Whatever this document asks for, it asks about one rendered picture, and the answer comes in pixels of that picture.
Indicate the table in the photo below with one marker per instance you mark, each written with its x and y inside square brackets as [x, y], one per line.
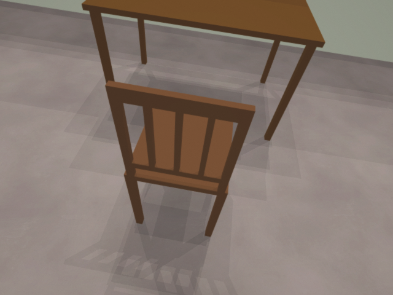
[279, 20]

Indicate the chair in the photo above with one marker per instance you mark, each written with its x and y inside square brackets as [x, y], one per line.
[186, 142]

